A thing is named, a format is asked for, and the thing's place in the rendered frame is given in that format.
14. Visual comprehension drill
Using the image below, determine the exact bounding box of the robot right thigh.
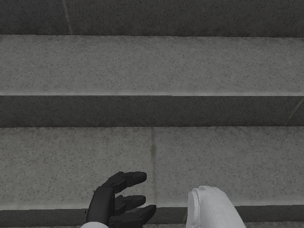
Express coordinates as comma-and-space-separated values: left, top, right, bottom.
187, 186, 246, 228

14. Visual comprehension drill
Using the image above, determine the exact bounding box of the robot left hand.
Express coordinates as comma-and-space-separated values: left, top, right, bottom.
85, 171, 157, 228

